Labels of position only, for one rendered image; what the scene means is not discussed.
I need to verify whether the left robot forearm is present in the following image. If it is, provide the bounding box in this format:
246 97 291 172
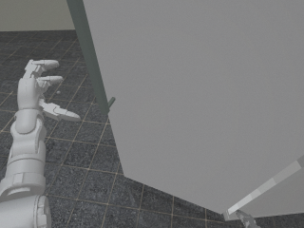
0 108 47 202

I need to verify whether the left robot upper arm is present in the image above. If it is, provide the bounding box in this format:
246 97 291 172
0 194 52 228

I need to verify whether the left robot hand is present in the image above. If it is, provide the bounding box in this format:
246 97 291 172
17 59 81 122

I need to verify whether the fridge door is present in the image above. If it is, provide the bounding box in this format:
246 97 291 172
83 0 304 214

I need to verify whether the handle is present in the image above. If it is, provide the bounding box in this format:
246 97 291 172
66 0 116 115

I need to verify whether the right robot hand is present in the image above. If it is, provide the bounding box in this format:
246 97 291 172
236 209 260 228

